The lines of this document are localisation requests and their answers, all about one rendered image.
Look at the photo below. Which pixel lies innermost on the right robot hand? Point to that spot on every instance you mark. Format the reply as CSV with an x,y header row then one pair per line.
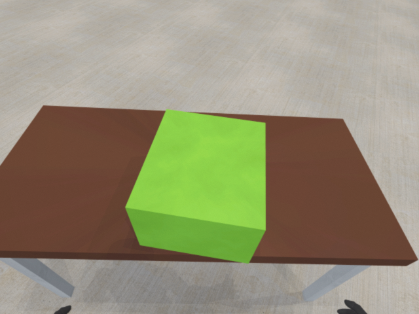
x,y
354,308

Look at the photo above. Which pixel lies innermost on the table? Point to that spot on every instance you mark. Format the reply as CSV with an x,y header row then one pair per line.
x,y
65,184

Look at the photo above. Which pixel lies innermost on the carton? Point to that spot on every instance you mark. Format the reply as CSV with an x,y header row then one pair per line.
x,y
202,187

